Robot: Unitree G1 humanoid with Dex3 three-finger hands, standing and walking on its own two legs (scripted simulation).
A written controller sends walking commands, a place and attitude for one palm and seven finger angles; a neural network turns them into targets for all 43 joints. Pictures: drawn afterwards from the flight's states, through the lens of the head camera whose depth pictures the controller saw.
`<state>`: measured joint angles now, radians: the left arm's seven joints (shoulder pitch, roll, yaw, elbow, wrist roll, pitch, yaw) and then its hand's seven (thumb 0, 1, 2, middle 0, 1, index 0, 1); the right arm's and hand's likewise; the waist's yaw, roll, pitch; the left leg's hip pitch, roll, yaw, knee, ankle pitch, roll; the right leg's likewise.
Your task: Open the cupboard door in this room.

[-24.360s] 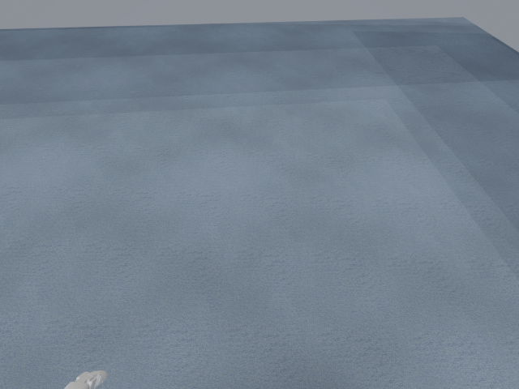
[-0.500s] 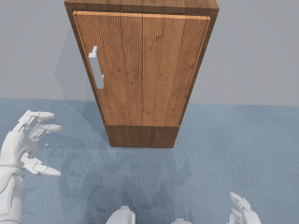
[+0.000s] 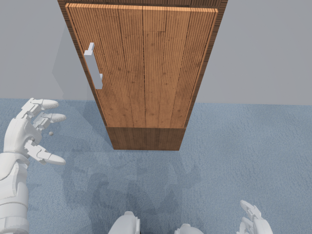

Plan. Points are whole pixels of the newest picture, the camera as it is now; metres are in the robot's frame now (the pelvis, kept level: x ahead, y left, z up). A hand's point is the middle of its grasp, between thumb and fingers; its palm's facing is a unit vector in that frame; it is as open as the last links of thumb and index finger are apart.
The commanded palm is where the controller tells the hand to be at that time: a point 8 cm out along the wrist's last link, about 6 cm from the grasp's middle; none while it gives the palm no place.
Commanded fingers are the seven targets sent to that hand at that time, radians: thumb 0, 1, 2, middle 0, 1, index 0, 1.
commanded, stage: move the hooked fingers beside the handle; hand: left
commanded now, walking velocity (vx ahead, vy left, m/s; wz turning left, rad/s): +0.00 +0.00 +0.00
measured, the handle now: (95, 66) +0.58 +0.22 +0.05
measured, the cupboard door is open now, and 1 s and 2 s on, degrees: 0 0 0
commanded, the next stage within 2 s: none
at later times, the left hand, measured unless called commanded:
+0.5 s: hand (61, 108) +0.41 +0.27 +0.06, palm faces +0.04 -1.00 -0.03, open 14.0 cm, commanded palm +0.38 +0.32 +0.06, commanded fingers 0.00 -0.50 0.30 -0.30 -1.20 -0.30 -1.20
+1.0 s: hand (66, 90) +0.47 +0.28 +0.05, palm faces +0.02 -1.00 -0.01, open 14.0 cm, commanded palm +0.46 +0.32 +0.05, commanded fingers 0.00 -0.50 0.30 -0.30 -1.20 -0.30 -1.20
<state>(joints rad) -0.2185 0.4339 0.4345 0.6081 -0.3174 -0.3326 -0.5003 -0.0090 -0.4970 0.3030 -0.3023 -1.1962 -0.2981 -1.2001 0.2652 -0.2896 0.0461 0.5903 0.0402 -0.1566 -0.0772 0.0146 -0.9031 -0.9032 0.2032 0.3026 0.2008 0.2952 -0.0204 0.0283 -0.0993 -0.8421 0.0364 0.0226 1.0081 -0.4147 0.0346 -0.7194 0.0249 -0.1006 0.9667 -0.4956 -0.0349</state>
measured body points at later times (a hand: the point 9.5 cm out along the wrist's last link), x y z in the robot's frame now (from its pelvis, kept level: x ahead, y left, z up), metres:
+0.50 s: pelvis +0.00 +0.01 +0.00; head +0.09 +0.03 +0.43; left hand +0.40 +0.33 +0.06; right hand +0.07 -0.26 -0.11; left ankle +0.04 +0.10 -0.68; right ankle -0.01 -0.10 -0.68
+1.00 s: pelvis -0.01 +0.03 -0.02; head +0.12 +0.06 +0.41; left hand +0.47 +0.34 +0.05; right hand +0.01 -0.25 -0.12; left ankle +0.04 +0.10 -0.68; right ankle -0.01 -0.10 -0.68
